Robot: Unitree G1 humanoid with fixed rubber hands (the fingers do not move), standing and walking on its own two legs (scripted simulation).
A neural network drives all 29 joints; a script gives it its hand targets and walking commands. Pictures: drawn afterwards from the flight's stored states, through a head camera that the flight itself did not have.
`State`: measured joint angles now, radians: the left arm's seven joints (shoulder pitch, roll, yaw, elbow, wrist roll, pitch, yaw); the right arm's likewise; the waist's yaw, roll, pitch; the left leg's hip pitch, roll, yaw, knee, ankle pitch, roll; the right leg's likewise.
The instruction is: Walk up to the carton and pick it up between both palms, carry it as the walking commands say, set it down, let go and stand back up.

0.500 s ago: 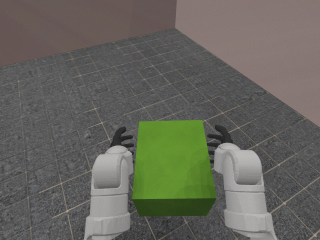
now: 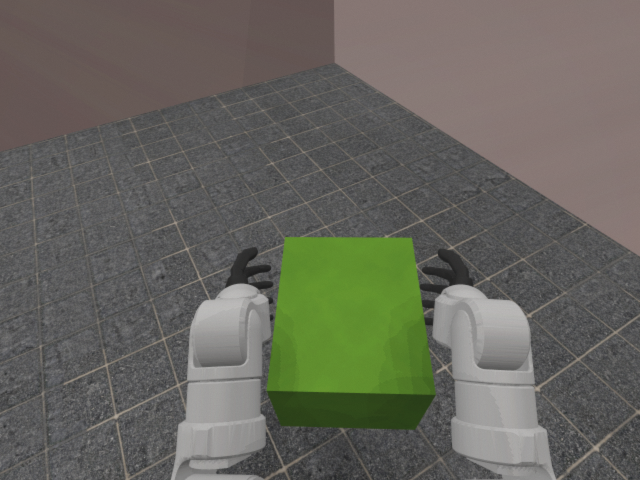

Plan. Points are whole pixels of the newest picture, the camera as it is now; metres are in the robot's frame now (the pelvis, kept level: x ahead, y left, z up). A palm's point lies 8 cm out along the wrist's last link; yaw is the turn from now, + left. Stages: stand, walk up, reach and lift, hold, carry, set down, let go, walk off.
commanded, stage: carry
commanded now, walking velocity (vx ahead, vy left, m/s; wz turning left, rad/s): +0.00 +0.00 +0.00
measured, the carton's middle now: (347, 330) +0.33 -0.02 +0.00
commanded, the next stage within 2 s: hold in 1.68 s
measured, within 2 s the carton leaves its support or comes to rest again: neither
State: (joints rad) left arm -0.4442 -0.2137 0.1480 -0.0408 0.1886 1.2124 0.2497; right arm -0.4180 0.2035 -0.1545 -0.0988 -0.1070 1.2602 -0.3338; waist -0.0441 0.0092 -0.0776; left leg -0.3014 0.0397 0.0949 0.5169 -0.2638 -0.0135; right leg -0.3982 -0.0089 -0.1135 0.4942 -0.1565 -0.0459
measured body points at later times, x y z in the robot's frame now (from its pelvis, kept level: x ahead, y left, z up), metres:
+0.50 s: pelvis -0.02 +0.00 +0.00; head -0.04 -0.01 +0.45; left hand +0.29 +0.13 +0.10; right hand +0.29 -0.13 +0.09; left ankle -0.01 +0.11 -0.73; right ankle +0.06 -0.09 -0.73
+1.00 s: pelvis +0.00 +0.01 +0.00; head -0.02 +0.01 +0.45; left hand +0.31 +0.14 +0.09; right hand +0.31 -0.12 +0.09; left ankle -0.01 +0.11 -0.73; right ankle +0.06 -0.09 -0.73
